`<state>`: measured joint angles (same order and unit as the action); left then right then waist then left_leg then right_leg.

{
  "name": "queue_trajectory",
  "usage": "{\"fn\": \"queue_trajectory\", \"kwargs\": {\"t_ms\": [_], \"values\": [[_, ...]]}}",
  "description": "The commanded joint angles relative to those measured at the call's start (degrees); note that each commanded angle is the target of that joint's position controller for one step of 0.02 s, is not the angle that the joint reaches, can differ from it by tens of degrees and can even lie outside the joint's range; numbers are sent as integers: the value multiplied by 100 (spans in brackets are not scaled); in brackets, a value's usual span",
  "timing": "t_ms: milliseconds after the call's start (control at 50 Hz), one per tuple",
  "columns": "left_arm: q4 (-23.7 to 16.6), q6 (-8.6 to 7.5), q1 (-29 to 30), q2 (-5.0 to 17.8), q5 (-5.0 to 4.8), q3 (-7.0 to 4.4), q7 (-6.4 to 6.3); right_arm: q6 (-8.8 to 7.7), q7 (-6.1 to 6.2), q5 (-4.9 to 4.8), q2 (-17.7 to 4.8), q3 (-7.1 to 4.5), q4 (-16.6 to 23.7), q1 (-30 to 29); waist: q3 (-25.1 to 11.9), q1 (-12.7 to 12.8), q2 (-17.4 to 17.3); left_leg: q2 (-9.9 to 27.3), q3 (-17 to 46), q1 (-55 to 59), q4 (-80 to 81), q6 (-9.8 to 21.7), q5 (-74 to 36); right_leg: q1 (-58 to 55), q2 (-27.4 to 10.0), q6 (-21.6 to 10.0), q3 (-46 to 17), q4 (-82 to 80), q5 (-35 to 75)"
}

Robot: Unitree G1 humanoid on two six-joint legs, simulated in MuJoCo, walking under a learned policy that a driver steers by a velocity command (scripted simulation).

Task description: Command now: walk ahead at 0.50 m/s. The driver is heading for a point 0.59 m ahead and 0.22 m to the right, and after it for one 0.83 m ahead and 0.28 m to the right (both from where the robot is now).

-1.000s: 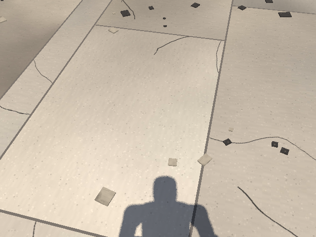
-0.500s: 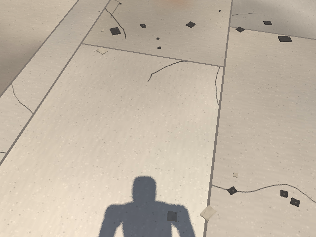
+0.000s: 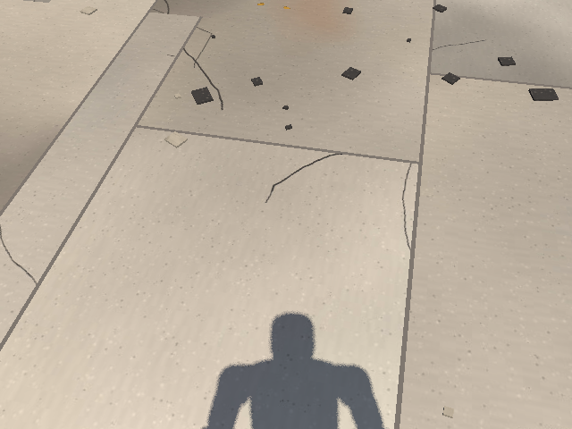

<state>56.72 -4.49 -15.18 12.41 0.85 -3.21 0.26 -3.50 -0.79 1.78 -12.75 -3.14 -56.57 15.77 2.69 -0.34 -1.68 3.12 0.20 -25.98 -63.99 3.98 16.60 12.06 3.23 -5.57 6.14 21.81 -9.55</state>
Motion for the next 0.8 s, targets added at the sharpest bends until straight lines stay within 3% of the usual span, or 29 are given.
{"fn": "queue_trajectory", "kwargs": {"t_ms": [20, 80, 140, 240, 300, 320, 340, 360, 380, 400, 420, 440, 460, 480, 520, 560, 600, 700, 800], "values": [[-58, -164, -374, 540, -27, -69, -21, 115, -69, 51, -164, -38, 164, 350, 0, -172, 467, 298, 25, -567, 199, -145, -436, -194, -1514, -671, -1371, -1451, 831], [22, -163, -683, 555, -33, -51, -21, 146, -87, 26, -228, -31, 439, -431, 198, -19, 453, 411, -102, -1125, 933, -297, -1008, -448, -1419, -665, -1168, -1613, 1017], [86, -155, -931, 535, -35, -24, -23, 123, -101, -25, -153, 28, 659, -1071, 266, 138, 473, 324, -262, -1099, 1902, -354, -1473, -665, -1305, -585, -930, -1593, 1421], [242, -102, -1407, 612, 3, -27, -78, 62, -76, -44, -205, 64, 980, -1837, 309, 382, 519, 87, -332, -1039, 2833, -321, -1523, -1389, -1446, -649, -1169, -1184, 2164], [203, -62, -1219, 765, 55, -79, -123, -38, -48, -71, -361, 27, 1065, -1711, 226, 199, 594, -56, -262, -543, 3224, -182, -992, -1602, -1567, -565, -1346, -712, 2803], [169, -58, -1075, 820, 60, -100, -123, -82, -19, -74, -446, -13, 980, -1343, 74, 12, 618, -189, -292, 31, 3404, -112, -770, -1518, -1523, -476, -1337, -338, 3294], [141, -52, -943, 848, 33, -113, -103, -142, 30, -51, -548, -75, 759, -610, -291, -321, 484, -342, -385, 1005, 3798, -12, -869, -1337, -1318, -368, -1208, 475, 3613], [59, -66, -893, 720, -19, -82, -79, -223, 107, 59, -840, -182, 505, 352, -929, -668, 186, 75, 1, 2474, 3881, 178, -949, -586, -985, -250, -1001, 1714, 2886], [-215, -69, -1136, 227, -217, 26, -55, -251, 180, 217, -1459, -329, 531, 1058, -1839, -715, -760, 1742, 2023, 4120, 4135, 550, -159, 1038, -291, -12, -558, 3661, 475], [-239, -23, -1437, 347, -196, -45, -85, -134, 130, 101, -1556, -365, 557, 833, -2172, -466, -1386, 2374, 3695, 4294, 4805, 907, -90, 2043, 129, -26, -699, 4728, -2046], [-182, 56, -1165, 619, -87, -132, -102, -73, 109, 24, -1056, -252, 687, 255, -1360, -237, -556, 2150, 3005, 3534, 4855, 792, 445, 2304, -332, -86, -965, 5093, -1677], [-217, 71, -820, 502, -45, -121, -48, -92, 96, -24, -626, -142, 745, -145, -638, -178, -126, 1863, 2187, 2695, 5064, 667, 399, 2315, -549, -58, -958, 4944, -1225], [-245, 100, -705, 344, -31, -114, -4, -118, 103, -17, -454, -91, 743, -333, -308, -47, -159, 1598, 1563, 2157, 5287, 481, 120, 2158, -714, -32, -933, 4683, -947], [-284, 172, -652, 332, 56, -135, 42, -156, 137, -38, -356, -60, 671, -316, -138, 56, -339, 1418, 1107, 1836, 5395, 374, -266, 2042, -823, 20, -917, 4510, -827], [-324, 313, -646, 219, 99, -132, 123, -256, 154, -67, -346, -57, 569, -121, -138, 156, -361, 1302, 568, 1671, 5498, 342, -883, 1960, -851, 106, -825, 4502, -593], [-482, 385, -325, 200, 94, -134, 173, -341, 150, -107, -436, -86, 493, 59, -89, 188, -292, 1295, 167, 1766, 5599, 387, -1283, 2294, -918, 168, -780, 4403, -245], [-644, 424, 66, 222, 99, -128, 215, -365, 148, -84, -468, -96, 439, 216, -2, 157, -245, 1260, -171, 1886, 5651, 417, -1505, 2648, -971, 227, -736, 4154, 143], [-1069, 402, 1111, 155, 94, -24, 335, -358, 159, -71, -547, -100, 355, 451, 232, -14, -245, 1117, -946, 2058, 5650, 376, -2071, 2530, -873, 261, -347, 2474, 994], [-1380, 392, 1685, 270, 145, -11, 389, -238, 226, -56, -764, -164, 212, 865, 314, -158, -259, 1359, -1352, 2947, 5247, 303, -3150, 2291, -662, -56, 92, 1576, 438]]}}
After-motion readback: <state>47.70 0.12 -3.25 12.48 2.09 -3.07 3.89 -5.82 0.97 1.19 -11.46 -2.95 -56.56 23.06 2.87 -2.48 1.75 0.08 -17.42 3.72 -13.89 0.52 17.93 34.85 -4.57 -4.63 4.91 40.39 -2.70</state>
